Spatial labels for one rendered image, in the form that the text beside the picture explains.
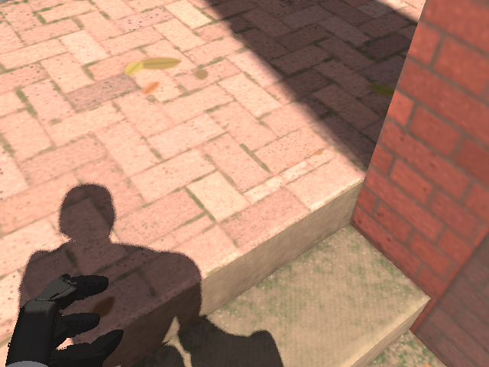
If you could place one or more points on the robot left hand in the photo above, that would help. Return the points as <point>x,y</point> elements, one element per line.
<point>41,328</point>

